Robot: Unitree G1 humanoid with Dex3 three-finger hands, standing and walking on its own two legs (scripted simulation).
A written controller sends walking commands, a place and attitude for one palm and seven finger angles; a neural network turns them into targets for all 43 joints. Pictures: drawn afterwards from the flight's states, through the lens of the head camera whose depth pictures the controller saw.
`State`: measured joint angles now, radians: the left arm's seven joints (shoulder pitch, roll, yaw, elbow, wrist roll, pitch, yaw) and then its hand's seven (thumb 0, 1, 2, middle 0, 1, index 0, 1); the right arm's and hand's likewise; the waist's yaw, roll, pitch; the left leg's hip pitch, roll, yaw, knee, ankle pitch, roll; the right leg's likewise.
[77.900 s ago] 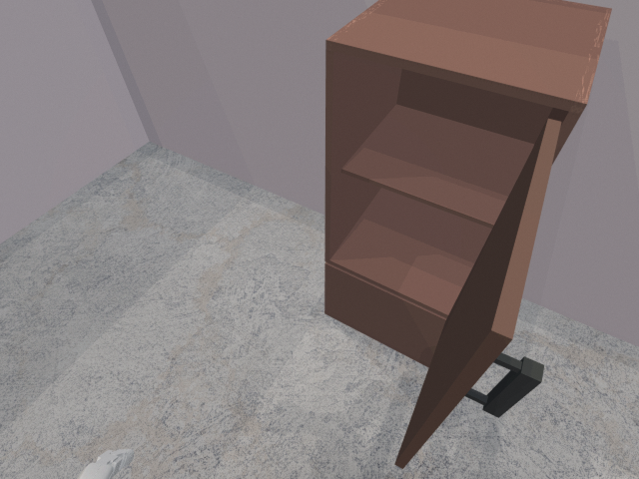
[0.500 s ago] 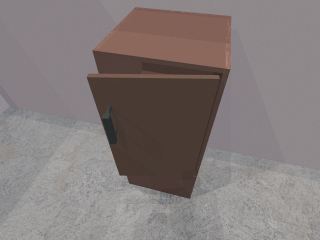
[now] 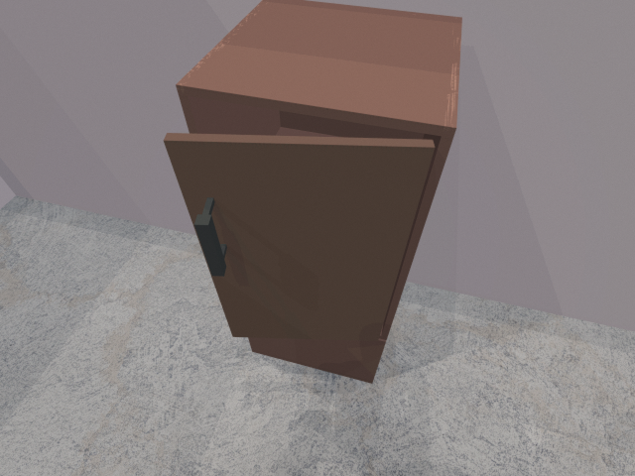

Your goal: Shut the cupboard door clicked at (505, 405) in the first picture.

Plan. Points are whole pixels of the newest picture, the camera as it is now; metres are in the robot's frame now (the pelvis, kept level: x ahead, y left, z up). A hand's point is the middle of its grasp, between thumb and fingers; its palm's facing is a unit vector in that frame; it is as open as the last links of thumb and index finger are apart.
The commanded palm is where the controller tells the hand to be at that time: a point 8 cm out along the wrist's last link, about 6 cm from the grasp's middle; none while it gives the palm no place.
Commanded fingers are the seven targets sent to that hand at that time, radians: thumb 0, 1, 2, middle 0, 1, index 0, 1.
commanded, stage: look again from close up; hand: left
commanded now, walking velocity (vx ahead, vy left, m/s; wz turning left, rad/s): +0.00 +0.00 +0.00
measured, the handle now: (214, 237) +0.47 +0.19 -0.01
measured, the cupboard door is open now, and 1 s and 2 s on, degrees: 13 13 13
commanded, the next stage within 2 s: raise the hand and make a fist in 0.44 s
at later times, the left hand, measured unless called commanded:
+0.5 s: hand out of the picture +0.04 +0.18 -0.18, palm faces +0.01 -0.98 -0.20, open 7.4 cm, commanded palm none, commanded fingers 0.00 0.90 0.90 -0.20 -0.30 -0.20 -0.30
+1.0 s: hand (184, 468) +0.15 +0.18 -0.08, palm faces +0.11 -0.99 -0.01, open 6.0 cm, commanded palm +0.14 +0.23 -0.05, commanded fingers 0.00 0.90 0.90 -0.62 -0.76 -0.62 -0.76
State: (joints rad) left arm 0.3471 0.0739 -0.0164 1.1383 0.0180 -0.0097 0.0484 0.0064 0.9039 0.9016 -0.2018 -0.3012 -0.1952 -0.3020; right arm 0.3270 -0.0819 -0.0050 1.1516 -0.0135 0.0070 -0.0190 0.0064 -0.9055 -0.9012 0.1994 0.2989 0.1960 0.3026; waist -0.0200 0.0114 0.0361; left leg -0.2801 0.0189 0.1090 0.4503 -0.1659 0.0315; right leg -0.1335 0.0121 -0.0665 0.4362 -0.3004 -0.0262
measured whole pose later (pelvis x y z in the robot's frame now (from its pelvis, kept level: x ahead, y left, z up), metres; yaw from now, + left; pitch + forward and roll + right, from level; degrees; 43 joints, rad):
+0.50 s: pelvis +0.03 +0.01 +0.00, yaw +0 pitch -1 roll +0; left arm 0.28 0.17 -0.02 1.05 0.01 -0.01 0.04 0.01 0.91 0.90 -0.20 -0.30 -0.19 -0.30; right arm 0.23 -0.17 0.01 1.07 -0.02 -0.02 -0.02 0.01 -0.92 -0.90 0.20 0.30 0.20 0.30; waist 0.00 -0.01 0.03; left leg -0.25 0.00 0.12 0.51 -0.25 0.04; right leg -0.10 -0.01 -0.06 0.48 -0.37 -0.01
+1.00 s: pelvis -0.01 -0.02 -0.11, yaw +4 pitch +12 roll +0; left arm 0.51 0.21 0.12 0.06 -0.28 -0.47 -0.27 0.02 0.90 0.90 -0.45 -0.57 -0.45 -0.57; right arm 0.18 -0.26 -0.05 0.48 0.04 -0.26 -0.03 0.02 -0.90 -0.90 0.20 0.30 0.20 0.30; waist 0.02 -0.01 -0.15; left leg -0.95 0.00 0.00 1.23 -0.49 0.01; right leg -0.90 0.03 -0.11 1.23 -0.55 -0.08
